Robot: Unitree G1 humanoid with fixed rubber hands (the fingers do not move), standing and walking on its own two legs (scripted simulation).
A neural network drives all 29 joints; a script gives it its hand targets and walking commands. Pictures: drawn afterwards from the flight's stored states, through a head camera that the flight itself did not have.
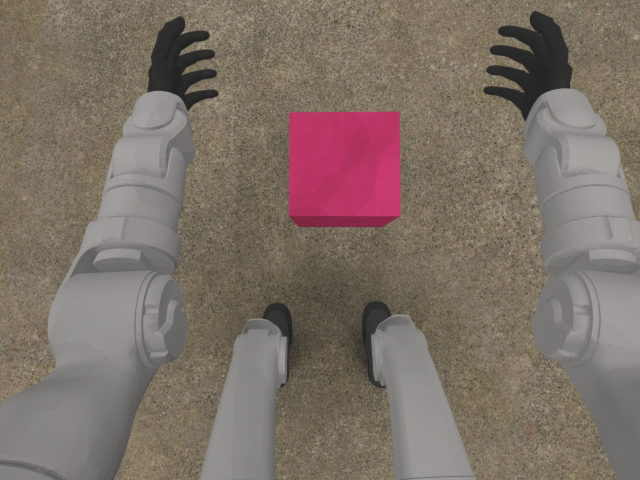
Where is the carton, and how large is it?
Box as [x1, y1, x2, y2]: [289, 112, 399, 226]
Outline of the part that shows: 290,112 289,216 298,226 382,226 399,216 399,112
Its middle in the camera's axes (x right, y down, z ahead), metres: +0.05 -0.13 +0.86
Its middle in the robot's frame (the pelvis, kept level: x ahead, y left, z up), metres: +0.52 -0.04 -0.52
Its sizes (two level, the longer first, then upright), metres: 0.210 0.200 0.250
